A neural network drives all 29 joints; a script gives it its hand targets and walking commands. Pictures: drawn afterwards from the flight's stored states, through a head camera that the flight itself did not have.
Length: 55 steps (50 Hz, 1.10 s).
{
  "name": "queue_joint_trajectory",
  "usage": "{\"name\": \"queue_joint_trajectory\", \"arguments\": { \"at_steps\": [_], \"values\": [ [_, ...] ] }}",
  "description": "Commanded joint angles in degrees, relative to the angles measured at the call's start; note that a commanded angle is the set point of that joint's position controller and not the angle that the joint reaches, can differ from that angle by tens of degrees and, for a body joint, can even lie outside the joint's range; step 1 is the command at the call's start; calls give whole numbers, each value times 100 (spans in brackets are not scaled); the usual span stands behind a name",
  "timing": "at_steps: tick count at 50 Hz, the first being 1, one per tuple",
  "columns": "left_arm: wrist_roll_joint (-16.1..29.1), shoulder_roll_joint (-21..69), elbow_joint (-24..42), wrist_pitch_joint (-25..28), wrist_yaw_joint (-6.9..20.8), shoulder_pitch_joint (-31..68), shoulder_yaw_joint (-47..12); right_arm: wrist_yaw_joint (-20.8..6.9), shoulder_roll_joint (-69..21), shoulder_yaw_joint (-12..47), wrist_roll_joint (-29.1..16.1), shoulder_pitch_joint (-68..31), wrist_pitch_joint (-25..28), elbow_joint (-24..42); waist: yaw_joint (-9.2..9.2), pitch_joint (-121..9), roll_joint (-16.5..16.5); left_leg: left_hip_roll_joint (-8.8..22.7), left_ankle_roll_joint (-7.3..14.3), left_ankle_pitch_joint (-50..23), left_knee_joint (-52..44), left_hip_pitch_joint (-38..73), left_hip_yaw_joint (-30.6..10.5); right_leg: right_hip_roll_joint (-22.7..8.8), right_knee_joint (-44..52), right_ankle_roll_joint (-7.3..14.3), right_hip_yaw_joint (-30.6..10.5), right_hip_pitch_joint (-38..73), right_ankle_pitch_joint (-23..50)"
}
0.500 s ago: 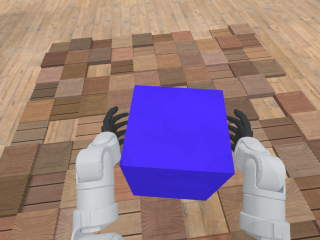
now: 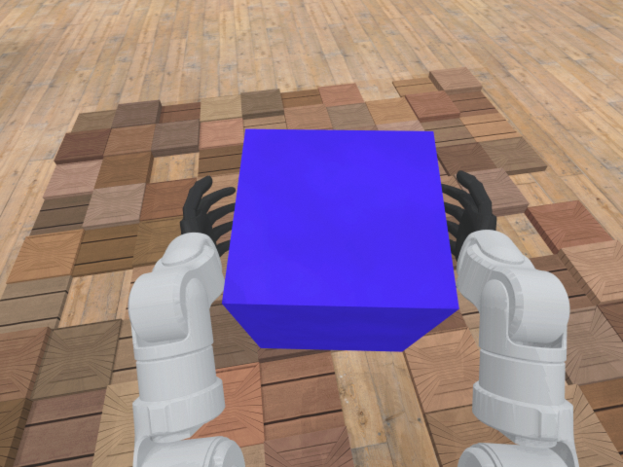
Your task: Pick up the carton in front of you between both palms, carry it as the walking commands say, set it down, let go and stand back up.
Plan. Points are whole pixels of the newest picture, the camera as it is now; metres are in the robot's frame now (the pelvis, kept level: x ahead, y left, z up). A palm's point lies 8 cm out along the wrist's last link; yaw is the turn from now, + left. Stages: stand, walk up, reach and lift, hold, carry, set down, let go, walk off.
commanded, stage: carry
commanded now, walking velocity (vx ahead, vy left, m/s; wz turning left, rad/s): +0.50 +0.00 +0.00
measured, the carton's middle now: (334, 255) +0.37 -0.04 +0.07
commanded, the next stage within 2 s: none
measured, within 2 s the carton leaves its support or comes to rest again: neither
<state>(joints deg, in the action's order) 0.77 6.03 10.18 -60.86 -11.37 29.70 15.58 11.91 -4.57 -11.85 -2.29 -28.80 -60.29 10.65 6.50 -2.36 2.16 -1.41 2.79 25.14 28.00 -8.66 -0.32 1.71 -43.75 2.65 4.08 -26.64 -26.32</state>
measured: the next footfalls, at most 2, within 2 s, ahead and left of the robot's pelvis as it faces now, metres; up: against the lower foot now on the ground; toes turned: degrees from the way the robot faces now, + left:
left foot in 0.30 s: +0.28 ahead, +0.08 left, +0.03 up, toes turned +2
right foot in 0.86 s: +0.61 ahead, -0.11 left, +0.00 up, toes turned -5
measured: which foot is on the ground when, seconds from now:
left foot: down 0.00-0.02, up 0.04-0.28, down 0.30-0.90, up 0.92-1.00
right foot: down 0.00-0.32, up 0.34-0.84, down 0.86-1.00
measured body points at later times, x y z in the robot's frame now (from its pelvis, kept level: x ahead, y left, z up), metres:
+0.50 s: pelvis +0.22 +0.02 +0.04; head +0.24 +0.03 +0.49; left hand +0.60 +0.14 +0.16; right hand +0.56 -0.17 +0.17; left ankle +0.24 +0.08 -0.70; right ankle +0.17 -0.11 -0.62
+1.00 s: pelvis +0.52 -0.06 +0.00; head +0.54 -0.09 +0.45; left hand +0.87 +0.09 +0.11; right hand +0.88 -0.21 +0.10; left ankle +0.38 +0.06 -0.62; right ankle +0.57 -0.11 -0.72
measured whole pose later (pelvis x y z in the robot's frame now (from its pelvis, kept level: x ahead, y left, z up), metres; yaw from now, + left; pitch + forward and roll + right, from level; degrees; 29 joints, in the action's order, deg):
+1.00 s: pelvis +0.52 -0.06 +0.00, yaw +0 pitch +4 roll +2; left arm -2.1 6.7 -1.1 -65.5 -10.2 33.3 17.0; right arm 10.0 -5.3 -17.5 1.8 -33.3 -66.8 1.0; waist -2.1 -1.8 1.5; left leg -1.0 0.9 24.3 71.1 -24.1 0.6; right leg 1.9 -32.4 7.0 7.6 -25.0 -12.2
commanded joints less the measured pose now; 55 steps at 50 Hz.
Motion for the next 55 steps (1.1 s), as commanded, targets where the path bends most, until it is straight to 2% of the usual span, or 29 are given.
{"name": "queue_joint_trajectory", "arguments": {
  "at_steps": [1, 2, 3, 4, 7, 9, 11, 12, 13, 14, 15, 16, 17, 19, 22, 26, 31, 36, 38, 39, 40, 41, 42, 43, 44, 46, 50, 51, 55],
  "values": [
    [575, 3119, 515, -275, -36, 3470, -3021, -344, -3655, 3424, -1551, -4317, -327, 972, -1424, -2108, -1951, -358, -101, 1191, 4487, -3639, 174, -2159, 2178, 1901, -3828, 4207, 3432],
    [856, 3438, 756, -270, 21, 3817, -3257, -352, -3706, 3268, -1500, -4359, -341, 927, -1471, -1607, -1269, -47, 12, 1496, 4813, -4557, -78, -1876, 1755, 1694, -3360, 4445, 3963],
    [1075, 3623, 808, -249, 63, 3932, -3428, -330, -3674, 3043, -1350, -4150, -353, 737, -1480, -1584, -660, 116, 34, 1364, 4723, -4620, -41, -1627, 1769, 1439, -3010, 4328, 3814],
    [1236, 3741, 753, -243, 110, 3931, -3635, -275, -3594, 2821, -1034, -3642, -375, 255, -1303, -1642, -333, 221, 30, 1002, 4511, -4584, 78, -1538, 1799, 1244, -2731, 4336, 3729],
    [1634, 3843, 354, -265, 293, 3942, -4146, -81, -3177, 2066, -70, -2567, -351, -637, -1238, -1904, -475, 215, -44, 453, 2816, -3604, 316, -1291, 1902, 1069, -2098, 3668, 3240],
    [1830, 3886, 188, -285, 399, 3947, -4161, -20, -3075, 1935, 297, -2374, -405, -862, -1135, -1789, -866, 154, -97, -409, 1587, -2554, 415, -1099, 2117, 842, -1545, 2933, 3407],
    [2063, 4154, 304, -289, 499, 4392, -4206, -16, -3293, 1978, 344, -2843, -441, -642, -763, -1891, -1150, -222, -52, -1308, 579, -551, 769, -989, 1962, 552, -980, 1815, 3696],
    [2115, 4291, 362, -308, 530, 4531, -4179, -34, -3430, 2038, 228, -3045, -456, -511, -368, -2228, -929, -333, 21, -1584, 230, 641, 979, -938, 1258, 345, -615, 1437, 4025],
    [2108, 4327, 354, -352, 522, 4655, -4100, -63, -3443, 2063, 131, -3242, -476, -356, -68, -2577, -319, 237, 215, -1348, 247, 1763, 233, -613, 60, 110, -295, 663, 3199],
    [2037, 4342, 244, -410, 497, 4694, -3956, -79, -3384, 2144, -8, -3398, -509, -329, -71, -2613, 1165, 1601, 758, -1435, -438, 2067, -2095, 125, -1398, -149, -233, -269, 110],
    [1859, 4148, -19, -494, 436, 4451, -3703, -85, -3335, 2255, -140, -3447, -572, -362, -208, -2656, 1152, 1967, 1269, -1354, -944, 1999, -3389, 300, -2256, -122, -610, -813, -455],
    [1620, 4020, -333, -580, 353, 4176, -3427, -120, -3397, 2332, -267, -3391, -695, -633, -287, -2498, 548, 1869, 1385, -1520, -859, 1829, -3182, 32, -2720, -42, -772, -1022, -149],
    [1458, 4092, -311, -602, 293, 4137, -3293, -183, -3562, 2505, -430, -3577, -733, -522, -366, -2290, 479, 1932, 1333, -2072, -754, 1603, -3035, -113, -2774, -24, -719, -1391, -36],
    [1007, 4190, -498, -575, 214, 3888, -3071, -374, -4056, 2950, -781, -4021, -732, -394, -532, -2293, -15, 1659, 966, -2749, -684, 1283, -2195, -465, -2226, -45, -759, -1172, 426],
    [629, 4302, -409, -485, 154, 3783, -2963, -584, -4596, 3272, -1266, -4454, -585, -4, -480, -2199, 150, 1490, 716, -3462, -887, 1092, -1573, -417, -1561, -135, -445, -992, 802],
    [428, 4020, -137, -439, 41, 3782, -3024, -623, -4454, 3286, -1490, -4416, -556, 79, -340, -1995, 376, 1312, 796, -3337, -1131, 1413, -1077, -394, -630, -214, -266, -1268, 1546],
    [401, 3617, -237, -596, 45, 3548, -3032, -512, -4049, 3115, -1316, -3951, -663, -289, -225, -1906, 273, 1231, 709, -4619, -721, 2174, -654, -404, 244, -53, -118, -1710, 2299],
    [649, 3749, -348, -742, 203, 3771, -3057, -408, -4065, 2832, -911, -3676, -751, -677, -189, -1571, 450, 1159, 663, -4427, -265, 2150, -430, -402, 1016, 99, 24, -1528, 2573],
    [733, 3815, -404, -746, 243, 3895, -3043, -369, -4101, 2740, -751, -3687, -757, -771, -272, -1518, 490, 1079, 491, -4512, 75, 1920, -273, -307, 1545, 184, 126, -923, 2707],
    [749, 3846, -486, -732, 253, 3895, -3024, -353, -4126, 2706, -682, -3719, -756, -827, -425, -1633, 527, 945, 325, -4732, 493, 1655, -49, -212, 1854, 223, 253, -186, 2904],
    [741, 3850, -632, -707, 258, 3793, -2982, -337, -4149, 2678, -607, -3693, -756, -917, -747, -1925, 351, 683, 125, -4761, 1507, 1266, 291, -61, 2215, 223, 480, 971, 3270],
    [706, 3852, -677, -669, 263, 3748, -2915, -326, -4117, 2662, -559, -3716, -744, -949, -1023, -2263, -262, 510, -114, -3506, 2810, 25, 513, -416, 1939, 194, 136, 2550, 3356],
    [708, 3751, -835, -629, 250, 3688, -2847, -301, -4171, 2661, -520, -3733, -737, -963, -929, -2617, -1659, -110, -275, -168, 3856, -1966, 413, -1697, 1238, 565, -1757, 4173, 5070],
    [772, 3762, -890, -585, 243, 3632, -2842, -259, -4135, 2670, -497, -3758, -708, -872, -1030, -2938, -2002, -393, -287, 693, 4885, -2985, 168, -2216, 1595, 1042, -3061, 4612, 4388],
    [883, 3907, -761, -546, 265, 3766, -2908, -217, -4191, 2680, -450, -3909, -670, -726, -935, -2865, -1631, -137, -144, 354, 5234, -3332, -26, -2147, 1918, 982, -3156, 4412, 2964],
    [1059, 4518, -542, -377, 371, 3936, -3179, -222, -4618, 2819, -565, -4092, -507, -464, -990, -2385, -853, 277, -160, -238, 4656, -3296, -45, -1785, 2211, 769, -2365, 3605, 2875],
    [1183, 5078, -442, -17, 583, 3880, -3629, -387, -5165, 3016, -385, -3444, -195, -847, -901, -2624, -909, 415, -95, -613, 4335, -3150, 134, -1658, 2356, 801, -1866, 3137, 2831],
    [1221, 5173, -358, 68, 636, 3849, -3744, -423, -5202, 3114, -366, -3423, -93, -747, -923, -2605, -786, 412, -93, -736, 4408, -3384, 192, -1573, 2303, 807, -1710, 3280, 2918],
    [1257, 5119, -100, 280, 731, 3655, -4036, -466, -5180, 3302, -256, -2907, 157, -802, -869, -2455, -613, 327, -105, -505, 4555, -4341, 508, -1611, 1879, 599, -1232, 3968, 5397]
  ]
}}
